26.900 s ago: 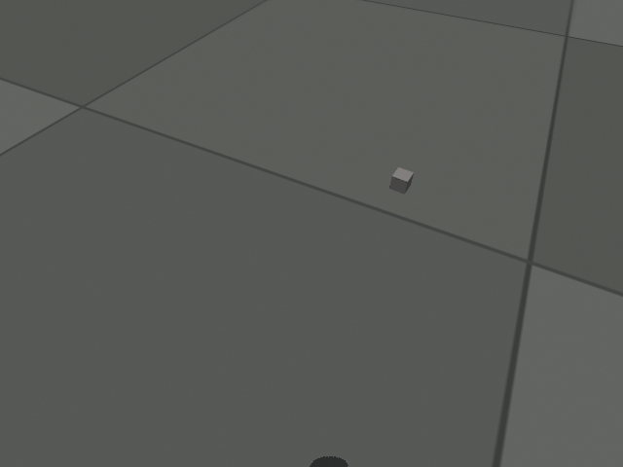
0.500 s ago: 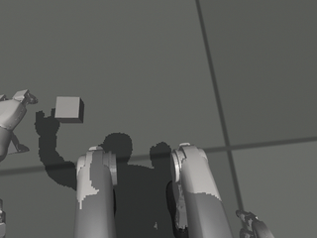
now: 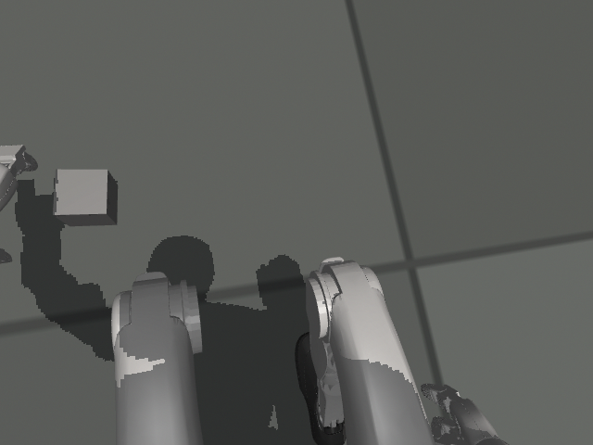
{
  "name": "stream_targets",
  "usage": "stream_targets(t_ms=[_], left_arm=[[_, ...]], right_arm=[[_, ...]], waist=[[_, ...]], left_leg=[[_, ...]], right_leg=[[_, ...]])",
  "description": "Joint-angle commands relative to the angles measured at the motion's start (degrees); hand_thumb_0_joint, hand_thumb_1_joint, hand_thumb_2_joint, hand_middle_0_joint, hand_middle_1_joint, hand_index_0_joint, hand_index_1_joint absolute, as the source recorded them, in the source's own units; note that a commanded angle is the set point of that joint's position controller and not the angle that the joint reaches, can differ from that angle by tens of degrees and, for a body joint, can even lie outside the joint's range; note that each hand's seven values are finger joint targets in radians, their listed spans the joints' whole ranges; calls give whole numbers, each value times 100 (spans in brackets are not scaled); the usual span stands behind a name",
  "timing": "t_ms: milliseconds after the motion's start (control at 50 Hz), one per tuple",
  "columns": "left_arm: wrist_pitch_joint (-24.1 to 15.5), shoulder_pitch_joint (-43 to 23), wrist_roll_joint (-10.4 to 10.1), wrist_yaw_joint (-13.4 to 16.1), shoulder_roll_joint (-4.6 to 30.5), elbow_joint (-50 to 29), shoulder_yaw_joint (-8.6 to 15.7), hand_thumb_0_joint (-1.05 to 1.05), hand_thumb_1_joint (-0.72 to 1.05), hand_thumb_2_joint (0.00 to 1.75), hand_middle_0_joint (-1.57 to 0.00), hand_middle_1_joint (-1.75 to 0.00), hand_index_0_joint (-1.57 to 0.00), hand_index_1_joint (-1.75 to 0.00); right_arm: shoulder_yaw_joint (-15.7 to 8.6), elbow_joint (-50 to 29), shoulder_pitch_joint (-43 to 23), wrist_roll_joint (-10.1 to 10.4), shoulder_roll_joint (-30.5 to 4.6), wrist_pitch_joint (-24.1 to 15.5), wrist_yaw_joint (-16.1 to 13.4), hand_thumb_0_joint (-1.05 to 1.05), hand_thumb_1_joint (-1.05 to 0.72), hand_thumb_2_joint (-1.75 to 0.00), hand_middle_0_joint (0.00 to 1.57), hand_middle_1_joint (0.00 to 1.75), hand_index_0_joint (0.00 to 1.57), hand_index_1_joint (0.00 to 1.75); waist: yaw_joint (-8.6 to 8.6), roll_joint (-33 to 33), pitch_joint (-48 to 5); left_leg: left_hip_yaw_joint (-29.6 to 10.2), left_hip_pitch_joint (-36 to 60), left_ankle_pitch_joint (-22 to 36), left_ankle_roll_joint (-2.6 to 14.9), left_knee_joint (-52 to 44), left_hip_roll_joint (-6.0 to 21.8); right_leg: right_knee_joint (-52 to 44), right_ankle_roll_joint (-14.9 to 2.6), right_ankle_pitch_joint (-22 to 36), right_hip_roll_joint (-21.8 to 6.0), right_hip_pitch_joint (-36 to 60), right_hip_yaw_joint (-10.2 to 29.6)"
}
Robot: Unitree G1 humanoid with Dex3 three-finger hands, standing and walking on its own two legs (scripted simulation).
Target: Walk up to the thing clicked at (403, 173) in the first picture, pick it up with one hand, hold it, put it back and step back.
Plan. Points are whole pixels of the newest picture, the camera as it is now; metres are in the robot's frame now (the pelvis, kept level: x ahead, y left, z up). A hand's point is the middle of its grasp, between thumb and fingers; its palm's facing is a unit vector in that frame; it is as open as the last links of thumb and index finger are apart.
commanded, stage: rise first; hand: left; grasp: from above
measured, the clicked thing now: (88, 198) +0.48 +0.30 -0.30
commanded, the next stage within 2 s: approach in 1.96 s
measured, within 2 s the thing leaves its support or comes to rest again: neither
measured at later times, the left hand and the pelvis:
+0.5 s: hand (9, 208) +0.43 +0.35 -0.17, palm faces -0.45 -0.06 -0.89, open 13.2 cm; pelvis +0.00 +0.00 -0.01, yaw -1 degrees
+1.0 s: hand (24, 203) +0.43 +0.34 -0.18, palm faces -0.44 -0.06 -0.90, open 13.3 cm; pelvis +0.00 +0.00 -0.02, yaw -1 degrees
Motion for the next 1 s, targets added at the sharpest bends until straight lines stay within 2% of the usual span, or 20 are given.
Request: stream_targets(t_ms=[0,60,100,140,160,220,320,380,420,440,480,560,580,640,660,780,840,880,940,980], left_arm=[[-85,-1573,-40,351,1756,-698,223,0,-34,85,-26,-75,-24,-77],[-127,-1634,18,408,1935,-685,319,0,-34,85,-25,-76,-24,-77],[-125,-1568,69,455,1891,-599,310,0,-33,84,-26,-76,-25,-77],[-99,-1656,31,484,1846,-523,275,0,-34,85,-26,-77,-25,-78],[-88,-1657,18,504,1844,-481,283,0,-34,85,-25,-78,-24,-79],[-71,-1692,71,548,2006,-561,356,0,-35,85,-25,-78,-24,-79],[-3,-1836,59,598,1952,-469,279,0,-37,87,-22,-81,-22,-82],[49,-1717,41,632,1943,-360,336,0,-37,87,-22,-82,-21,-83],[63,-1826,59,617,1935,-379,275,0,-39,89,-21,-82,-20,-83],[58,-1864,35,625,1982,-346,295,0,-47,97,-20,-81,-16,-84],[80,-1773,12,644,1934,-307,310,0,-39,89,-22,-81,-21,-82],[76,-1829,30,631,1843,-212,213,0,-41,90,-21,-83,-20,-84],[64,-1834,21,635,1883,-255,220,0,-41,90,-21,-83,-20,-84],[89,-1763,33,689,1847,-217,242,0,-40,89,-21,-84,-21,-85],[79,-1839,38,694,1824,-297,212,0,-38,88,-22,-84,-21,-84],[122,-1906,72,765,1832,-160,207,0,-39,88,-22,-85,-21,-85],[156,-2012,86,791,1775,-162,141,0,-41,90,-21,-85,-20,-86],[178,-2046,84,815,1763,-168,124,0,-41,90,-21,-85,-20,-86],[238,-2070,133,825,1829,-115,142,0,-41,90,-21,-86,-20,-87],[273,-2094,94,815,1835,-144,134,0,-41,91,-21,-85,-20,-86]], right_arm=[[-426,-93,939,-47,-1365,17,-57,0,-90,-90,20,30,20,30],[-426,-93,969,-70,-1400,31,-59,0,-90,-90,20,30,20,30],[-403,-69,1009,-102,-1377,41,-51,0,-90,-90,20,30,20,30],[-380,-69,978,-105,-1371,43,-40,0,-90,-90,20,30,20,30],[-384,-80,941,-109,-1388,35,-47,0,-90,-90,20,30,20,30],[-378,-53,988,-134,-1396,43,-59,0,-90,-90,20,30,20,30],[-351,-36,976,-139,-1399,22,-50,0,-90,-90,20,30,20,30],[-321,-34,1000,-164,-1406,13,-39,0,-91,-90,20,30,20,30],[-301,-21,1035,-171,-1409,13,-31,0,-90,-90,20,30,20,30],[-314,-17,1005,-154,-1422,10,-35,0,-91,-90,20,30,20,30],[-298,-15,1004,-166,-1408,4,-32,0,-91,-90,20,30,20,30],[-284,-14,1023,-176,-1419,-4,-16,0,-91,-90,20,30,20,30],[-298,-19,999,-156,-1414,-17,-22,0,-91,-90,20,30,20,30],[-262,-11,1040,-178,-1416,-31,-5,0,-91,-90,20,30,20,30],[-255,3,1084,-204,-1413,-35,4,0,-91,-90,20,30,20,30],[-229,-1,1061,-187,-1410,-43,5,0,-91,-90,20,30,20,30],[-221,-23,1069,-203,-1414,-66,10,0,-91,-90,20,30,20,30],[-231,-11,1026,-173,-1414,-77,-1,0,-91,-90,20,30,20,30],[-206,-11,1118,-188,-1434,-105,-1,0,-91,-90,20,30,20,30],[-222,-12,1074,-155,-1430,-121,-10,0,-91,-90,20,30,20,30]], waist=[[46,1688,-3594],[1,1633,-3737],[7,1654,-3715],[-44,1670,-3609],[-33,1624,-3572],[-5,1662,-3804],[-86,1828,-3693],[-37,1749,-3616],[-134,1763,-3713],[-116,1783,-3647],[-64,1785,-3677],[-184,1735,-3553],[-136,1761,-3545],[-140,1731,-3618],[-222,1812,-3668],[-191,1754,-3630],[-262,1841,-3602],[-231,1924,-3573],[-294,1880,-3560],[-239,1890,-3544]], left_leg=[[643,3103,654,352,-1368,9],[649,3057,803,366,-1234,10],[662,3043,945,374,-1180,8],[644,2984,774,369,-1221,8],[630,2968,669,367,-1228,18],[673,2995,888,374,-1098,10],[632,2999,766,350,-1130,23],[645,3001,826,362,-1128,22],[641,3014,929,370,-1075,20],[635,2901,774,361,-1099,21],[653,2923,800,358,-1102,11],[597,2884,721,354,-1123,19],[614,2864,715,361,-1101,26],[617,2951,950,363,-1038,35],[608,3005,1070,365,-1013,39],[627,2834,845,360,-1046,30],[613,2847,757,349,-1070,29],[606,2909,686,334,-1114,33],[609,2865,785,351,-1072,32],[634,2892,738,351,-1090,37]], right_leg=[[-1373,-494,904,92,1243,-555],[-1322,-472,1060,104,1308,-553],[-1295,-463,1192,104,1359,-545],[-1281,-473,1027,108,1256,-566],[-1298,-473,927,110,1169,-579],[-1266,-447,1167,121,1373,-542],[-1184,-480,1065,121,1165,-592],[-1201,-462,1120,105,1215,-583],[-1202,-453,1244,117,1287,-571],[-1193,-465,1107,115,1223,-577],[-1198,-465,1106,122,1254,-574],[-1176,-472,1065,121,1169,-624],[-1201,-472,1071,125,1179,-602],[-1155,-453,1288,120,1302,-598],[-1139,-437,1400,121,1339,-610],[-1201,-453,1230,148,1328,-594],[-1193,-465,1157,144,1278,-616],[-1170,-480,1070,140,1159,-633],[-1161,-462,1205,124,1254,-623],[-1211,-468,1156,123,1203,-594]])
